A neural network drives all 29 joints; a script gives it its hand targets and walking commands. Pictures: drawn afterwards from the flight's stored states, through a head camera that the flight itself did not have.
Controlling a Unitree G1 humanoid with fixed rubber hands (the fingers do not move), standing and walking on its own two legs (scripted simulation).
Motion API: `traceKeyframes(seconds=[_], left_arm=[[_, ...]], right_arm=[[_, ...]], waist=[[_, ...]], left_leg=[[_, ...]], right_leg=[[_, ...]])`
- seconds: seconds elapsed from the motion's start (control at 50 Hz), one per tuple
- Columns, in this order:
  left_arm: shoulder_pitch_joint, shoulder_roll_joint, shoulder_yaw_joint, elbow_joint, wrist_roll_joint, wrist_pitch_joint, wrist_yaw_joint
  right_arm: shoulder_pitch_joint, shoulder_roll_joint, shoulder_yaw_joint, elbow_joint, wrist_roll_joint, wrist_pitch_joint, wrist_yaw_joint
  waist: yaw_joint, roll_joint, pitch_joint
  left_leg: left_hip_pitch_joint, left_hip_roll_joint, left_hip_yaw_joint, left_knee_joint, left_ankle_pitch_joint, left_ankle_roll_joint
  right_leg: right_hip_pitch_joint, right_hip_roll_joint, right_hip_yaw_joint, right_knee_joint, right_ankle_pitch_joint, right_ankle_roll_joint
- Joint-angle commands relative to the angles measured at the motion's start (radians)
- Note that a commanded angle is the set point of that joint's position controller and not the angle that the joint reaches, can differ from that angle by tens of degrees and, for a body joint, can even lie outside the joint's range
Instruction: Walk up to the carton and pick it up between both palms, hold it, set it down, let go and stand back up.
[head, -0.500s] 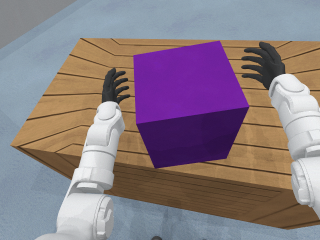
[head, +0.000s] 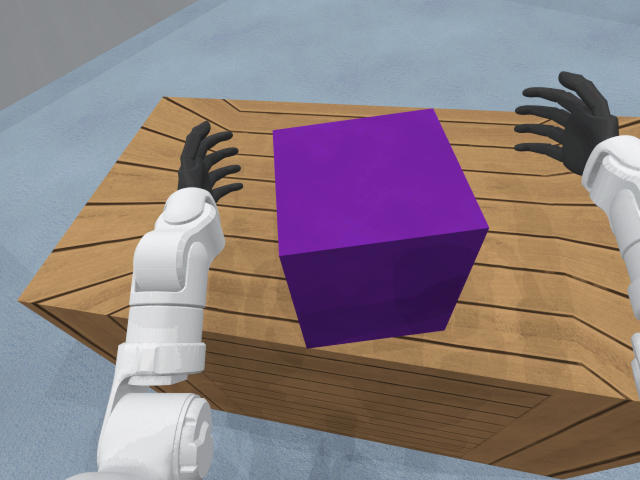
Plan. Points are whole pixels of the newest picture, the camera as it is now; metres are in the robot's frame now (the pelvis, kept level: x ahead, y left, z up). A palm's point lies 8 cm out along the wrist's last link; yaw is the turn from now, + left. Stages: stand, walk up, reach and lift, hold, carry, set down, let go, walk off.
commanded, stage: set down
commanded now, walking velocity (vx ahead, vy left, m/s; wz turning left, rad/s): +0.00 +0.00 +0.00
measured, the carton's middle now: (365, 237) +0.43 +0.03 +0.03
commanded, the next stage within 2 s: none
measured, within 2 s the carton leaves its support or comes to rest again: neither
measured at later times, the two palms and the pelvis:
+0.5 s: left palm (199, 257) +0.33 +0.21 +0.11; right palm (604, 236) +0.39 -0.23 +0.11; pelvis -0.01 +0.00 +0.00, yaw -2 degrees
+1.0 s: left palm (214, 311) +0.28 +0.19 +0.07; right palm (623, 324) +0.32 -0.25 +0.06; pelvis +0.00 +0.00 +0.00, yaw -3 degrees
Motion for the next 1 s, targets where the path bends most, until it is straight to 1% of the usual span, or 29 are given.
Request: traceKeyframes(seconds=[0.0, 0.02, 0.14, 0.18, 0.2, 0.24, 0.26, 0.28, 0.34, 0.4, 0.42, 0.46, 0.5, 0.52, 0.54, 0.56, 0.58, 0.6, 0.62, 0.64, 0.68, 0.76, 0.78, 0.82, 0.84, 0.88, 0.9, 0.92, 0.98], left_arm=[[-0.455, 0.119, 0.022, -0.217, 0.007, -0.034, 0.009], [-0.383, 0.105, 0.031, -0.258, 0.015, -0.034, 0.018], [-0.244, 0.081, 0.057, -0.279, 0.050, -0.036, -0.010], [-0.422, 0.091, 0.001, -0.253, 0.034, -0.042, -0.003], [-0.128, 0.033, 0.034, -0.286, 0.069, -0.044, -0.004], [-0.194, 0.066, 0.028, -0.300, 0.084, -0.042, -0.020], [-0.305, 0.082, 0.028, -0.366, 0.050, -0.053, -0.009], [-0.114, 0.038, 0.020, -0.402, 0.061, -0.056, 0.004], [-0.028, 0.064, 0.053, -0.407, 0.083, -0.051, -0.006], [-0.008, 0.070, 0.079, -0.449, 0.105, -0.083, -0.010], [-0.189, 0.090, 0.038, -0.393, 0.080, -0.085, -0.013], [0.076, 0.014, 0.024, -0.462, 0.095, -0.112, 0.004], [-0.107, 0.045, -0.029, -0.494, 0.050, -0.117, 0.009], [0.237, -0.028, -0.016, -0.455, 0.078, -0.116, 0.000], [0.019, 0.030, -0.034, -0.484, 0.068, -0.121, -0.013], [0.174, -0.008, -0.013, -0.452, 0.088, -0.129, -0.011], [-0.002, 0.053, -0.018, -0.462, 0.074, -0.134, -0.010], [0.141, 0.014, -0.002, -0.437, 0.097, -0.147, -0.003], [-0.082, 0.083, -0.012, -0.452, 0.054, -0.161, 0.005], [0.254, -0.028, -0.014, -0.474, 0.089, -0.178, 0.017], [0.098, 0.033, -0.022, -0.472, 0.088, -0.182, 0.020], [0.300, -0.027, -0.012, -0.464, 0.109, -0.192, 0.010], [0.130, 0.027, -0.011, -0.460, 0.093, -0.196, 0.011], [0.412, -0.056, -0.025, -0.493, 0.119, -0.224, 0.015], [0.228, 0.001, -0.046, -0.531, 0.087, -0.230, 0.007], [0.376, -0.032, -0.050, -0.525, 0.118, -0.249, 0.000], [0.148, 0.021, -0.066, -0.484, 0.097, -0.247, 0.007], [0.552, -0.083, -0.051, -0.494, 0.144, -0.268, 0.009], [0.402, -0.054, -0.092, -0.544, 0.120, -0.331, 0.011]], right_arm=[[-0.493, -0.190, -0.085, -0.193, 0.008, -0.049, 0.014], [-0.425, -0.176, -0.061, -0.221, 0.016, -0.053, 0.015], [-0.300, -0.136, -0.053, -0.286, 0.016, -0.061, -0.012], [-0.431, -0.169, -0.139, -0.301, -0.020, -0.076, -0.016], [-0.162, -0.134, -0.076, -0.254, -0.015, -0.081, -0.012], [-0.204, -0.205, -0.152, -0.251, -0.026, -0.098, -0.015], [-0.310, -0.204, -0.159, -0.362, -0.040, -0.106, -0.018], [-0.118, -0.172, -0.129, -0.325, -0.018, -0.111, -0.012], [-0.099, -0.162, -0.111, -0.416, 0.008, -0.119, -0.021], [-0.030, -0.108, -0.110, -0.450, -0.008, -0.135, -0.035], [-0.192, -0.144, -0.149, -0.491, -0.034, -0.126, -0.033], [0.065, -0.081, -0.101, -0.465, -0.015, -0.139, -0.013], [-0.087, -0.167, -0.168, -0.525, -0.036, -0.148, -0.010], [0.206, -0.142, -0.123, -0.413, 0.008, -0.157, 0.000], [0.026, -0.183, -0.201, -0.505, -0.041, -0.175, -0.013], [0.147, -0.166, -0.192, -0.467, -0.032, -0.181, -0.008], [0.010, -0.178, -0.204, -0.518, -0.046, -0.187, -0.010], [0.107, -0.129, -0.163, -0.510, -0.023, -0.189, -0.003], [-0.062, -0.129, -0.176, -0.593, -0.058, -0.192, -0.009], [0.247, -0.068, -0.097, -0.540, -0.006, -0.202, 0.003], [0.105, -0.147, -0.190, -0.498, -0.029, -0.199, 0.005], [0.276, -0.090, -0.125, -0.523, -0.026, -0.229, 0.012], [0.106, -0.116, -0.183, -0.620, -0.038, -0.235, 0.000], [0.432, -0.079, -0.126, -0.516, -0.002, -0.250, 0.010], [0.251, -0.102, -0.160, -0.627, -0.032, -0.267, 0.001], [0.386, -0.105, -0.173, -0.578, -0.032, -0.275, 0.000], [0.208, -0.140, -0.203, -0.549, -0.046, -0.263, -0.001], [0.556, -0.096, -0.159, -0.517, -0.011, -0.286, 0.013], [0.430, -0.102, -0.195, -0.621, -0.033, -0.355, 0.000]], waist=[[-0.008, -0.121, -0.630], [0.017, -0.132, -0.642], [-0.019, -0.163, -0.557], [-0.080, -0.083, -0.568], [-0.033, -0.110, -0.519], [-0.091, -0.080, -0.493], [-0.070, -0.081, -0.544], [-0.056, -0.101, -0.553], [-0.022, -0.158, -0.508], [-0.041, -0.161, -0.455], [-0.070, -0.133, -0.464], [-0.022, -0.107, -0.500], [-0.070, -0.071, -0.557], [-0.060, -0.087, -0.453], [-0.117, -0.080, -0.467], [-0.087, -0.103, -0.405], [-0.094, -0.090, -0.427], [-0.043, -0.125, -0.368], [-0.054, -0.148, -0.411], [-0.016, -0.155, -0.400], [-0.067, -0.113, -0.393], [-0.027, -0.175, -0.306], [-0.045, -0.145, -0.351], [-0.042, -0.167, -0.290], [-0.072, -0.146, -0.350], [-0.072, -0.132, -0.305], [-0.103, -0.096, -0.308], [-0.057, -0.130, -0.217], [-0.093, -0.089, -0.276]], left_leg=[[0.053, -0.091, 0.063, -0.020, 0.205, 0.009], [0.082, -0.091, 0.066, -0.028, 0.227, 0.012], [0.024, -0.102, 0.066, -0.054, 0.202, 0.033], [0.060, -0.101, 0.063, -0.037, 0.162, 0.027], [0.145, -0.097, 0.057, -0.036, 0.245, 0.021], [0.173, -0.096, 0.066, -0.034, 0.248, 0.022], [0.161, -0.097, 0.068, -0.027, 0.231, 0.018], [0.210, -0.089, 0.061, -0.026, 0.262, 0.012], [0.140, -0.100, 0.070, -0.033, 0.222, 0.027], [0.092, -0.100, 0.068, -0.053, 0.146, 0.041], [0.055, -0.103, 0.075, -0.061, 0.081, 0.045], [0.161, -0.096, 0.079, -0.041, 0.187, 0.038], [0.155, -0.090, 0.076, -0.046, 0.177, 0.028], [0.207, -0.090, 0.072, -0.032, 0.255, 0.020], [0.188, -0.098, 0.075, -0.050, 0.172, 0.033], [0.215, -0.086, 0.061, -0.046, 0.163, 0.040], [0.176, -0.094, 0.085, -0.055, 0.098, 0.040], [0.156, -0.091, 0.076, -0.048, 0.084, 0.043], [0.087, -0.097, 0.092, -0.053, 0.025, 0.049], [0.172, -0.080, 0.070, -0.059, 0.130, 0.052], [0.147, -0.092, 0.077, -0.066, 0.069, 0.055], [0.200, -0.092, 0.088, -0.075, 0.082, 0.052], [0.129, -0.102, 0.104, -0.065, 0.021, 0.055], [0.185, -0.086, 0.072, -0.081, 0.122, 0.055], [0.166, -0.099, 0.096, -0.067, 0.108, 0.053], [0.220, -0.087, 0.089, -0.073, 0.129, 0.055], [0.160, -0.096, 0.091, -0.063, 0.016, 0.062], [0.256, -0.080, 0.059, -0.062, 0.114, 0.055], [0.259, -0.088, 0.082, -0.055, 0.113, 0.055]], right_leg=[[0.523, 0.043, 0.050, 0.039, 0.212, 0.026], [0.551, 0.045, 0.056, 0.049, 0.243, 0.027], [0.666, 0.023, 0.083, 0.062, 0.357, 0.051], [0.530, 0.036, 0.051, 0.072, 0.226, 0.036], [0.596, 0.033, 0.063, 0.049, 0.300, 0.035], [0.530, 0.049, 0.043, 0.048, 0.271, 0.035], [0.517, 0.048, 0.047, 0.049, 0.255, 0.036], [0.554, 0.054, 0.045, 0.052, 0.282, 0.027], [0.618, 0.036, 0.083, 0.048, 0.294, 0.042], [0.633, 0.013, 0.121, 0.048, 0.238, 0.042], [0.572, 0.019, 0.108, 0.053, 0.167, 0.042], [0.599, 0.030, 0.107, 0.067, 0.231, 0.020], [0.525, 0.045, 0.079, 0.066, 0.216, 0.014], [0.562, 0.038, 0.083, 0.055, 0.288, 0.019], [0.509, 0.029, 0.088, 0.030, 0.214, 0.026], [0.512, 0.035, 0.090, 0.027, 0.166, 0.023], [0.479, 0.035, 0.100, 0.028, 0.095, 0.014], [0.486, 0.025, 0.123, 0.020, 0.040, 0.017], [0.469, 0.020, 0.126, 0.020, -0.011, 0.022], [0.555, 0.019, 0.139, 0.037, 0.096, 0.006], [0.477, 0.028, 0.123, 0.034, 0.050, 0.008], [0.508, 0.019, 0.145, -0.002, 0.010, 0.000], [0.469, 0.001, 0.163, -0.015, -0.047, 0.003], [0.526, 0.014, 0.140, 0.012, 0.059, 0.003], [0.505, 0.000, 0.143, 0.021, 0.095, 0.000], [0.483, 0.007, 0.140, 0.019, 0.106, 0.000], [0.425, 0.007, 0.150, 0.023, -0.009, 0.000], [0.454, 0.007, 0.143, 0.017, 0.041, -0.004], [0.415, 0.019, 0.121, 0.016, 0.061, 0.001]])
